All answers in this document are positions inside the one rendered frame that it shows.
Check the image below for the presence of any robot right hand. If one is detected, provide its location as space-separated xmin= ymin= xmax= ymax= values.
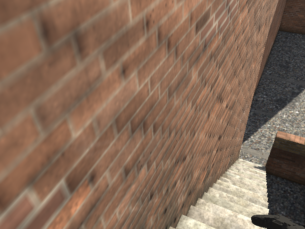
xmin=251 ymin=214 xmax=305 ymax=229

